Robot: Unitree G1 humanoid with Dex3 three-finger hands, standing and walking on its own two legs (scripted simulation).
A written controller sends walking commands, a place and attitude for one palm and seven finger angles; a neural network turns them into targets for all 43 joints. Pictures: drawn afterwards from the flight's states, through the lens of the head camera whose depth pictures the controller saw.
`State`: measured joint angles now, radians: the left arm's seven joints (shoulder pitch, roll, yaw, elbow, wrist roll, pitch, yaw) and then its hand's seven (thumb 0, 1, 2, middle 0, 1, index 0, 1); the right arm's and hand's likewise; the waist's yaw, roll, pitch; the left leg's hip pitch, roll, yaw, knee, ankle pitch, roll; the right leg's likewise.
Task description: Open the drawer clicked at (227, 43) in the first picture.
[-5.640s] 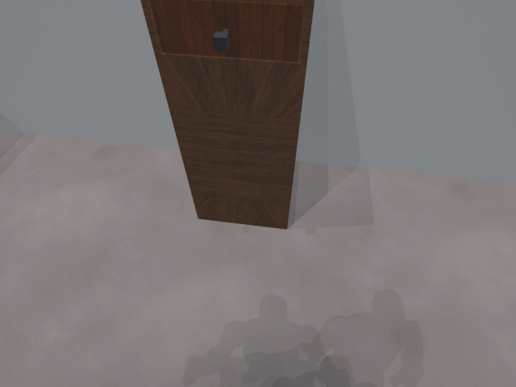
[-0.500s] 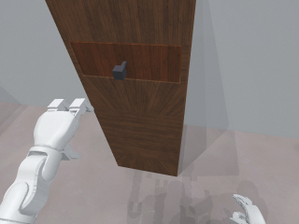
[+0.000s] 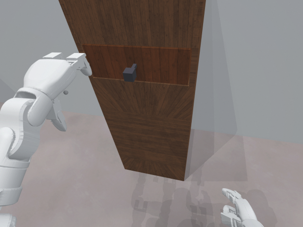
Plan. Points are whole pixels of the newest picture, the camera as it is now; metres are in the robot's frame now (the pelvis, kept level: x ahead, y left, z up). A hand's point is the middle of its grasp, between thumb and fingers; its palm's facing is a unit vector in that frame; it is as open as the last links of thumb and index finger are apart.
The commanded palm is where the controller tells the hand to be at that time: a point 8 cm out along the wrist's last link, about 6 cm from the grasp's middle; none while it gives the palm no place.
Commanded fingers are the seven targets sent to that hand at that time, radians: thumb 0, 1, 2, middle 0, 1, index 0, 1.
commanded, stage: raise the hand with hooked fingers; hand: left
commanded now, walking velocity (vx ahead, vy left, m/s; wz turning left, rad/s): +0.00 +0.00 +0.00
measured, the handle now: (131, 71) +0.57 +0.17 +0.12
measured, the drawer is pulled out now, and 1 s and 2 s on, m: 0.00 0.00 0.00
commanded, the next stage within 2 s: move the hooked fingers above the handle in 0.44 s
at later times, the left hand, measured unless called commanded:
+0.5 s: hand (72, 100) +0.32 +0.23 +0.21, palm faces +0.11 -0.03 -0.99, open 13.8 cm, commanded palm +0.27 +0.22 +0.27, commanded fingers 0.00 -0.50 0.30 -0.30 -1.20 -0.30 -1.20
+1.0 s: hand (105, 95) +0.38 +0.18 +0.18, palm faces -0.03 +0.02 -1.00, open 13.8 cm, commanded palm +0.36 +0.20 +0.26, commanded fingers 0.00 -0.50 0.30 -0.30 -1.20 -0.30 -1.20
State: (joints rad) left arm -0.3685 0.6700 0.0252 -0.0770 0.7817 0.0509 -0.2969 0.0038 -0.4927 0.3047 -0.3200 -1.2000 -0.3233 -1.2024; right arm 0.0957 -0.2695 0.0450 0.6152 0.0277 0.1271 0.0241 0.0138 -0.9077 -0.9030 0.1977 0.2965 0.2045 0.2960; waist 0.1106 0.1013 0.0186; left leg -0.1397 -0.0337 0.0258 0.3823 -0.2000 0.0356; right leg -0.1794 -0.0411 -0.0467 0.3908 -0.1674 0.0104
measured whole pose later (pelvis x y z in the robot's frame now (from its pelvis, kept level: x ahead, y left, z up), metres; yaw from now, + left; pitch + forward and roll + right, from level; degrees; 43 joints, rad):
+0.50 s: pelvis -0.01 -0.02 +0.00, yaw +0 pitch -2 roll +1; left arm -0.32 0.65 0.05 -0.04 0.77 0.08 -0.26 0.00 -0.49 0.30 -0.32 -1.20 -0.32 -1.20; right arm 0.10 -0.30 0.02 0.62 0.04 0.12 0.02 0.02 -0.91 -0.90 0.20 0.30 0.20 0.30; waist 0.10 0.12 0.02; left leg -0.17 -0.01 0.02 0.40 -0.19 0.01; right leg -0.22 -0.02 -0.05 0.43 -0.17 -0.02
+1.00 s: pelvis +0.00 -0.02 +0.00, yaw +0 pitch +1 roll +0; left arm -0.53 0.59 -0.12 0.17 0.83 -0.03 -0.29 0.00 -0.49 0.30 -0.32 -1.20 -0.32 -1.20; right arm 0.15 -0.29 0.02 0.63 0.04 0.11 0.00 0.01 -0.91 -0.90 0.20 0.30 0.20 0.30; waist 0.05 0.10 0.01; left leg -0.20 -0.02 0.01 0.39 -0.19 0.02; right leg -0.25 -0.03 -0.06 0.41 -0.17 -0.01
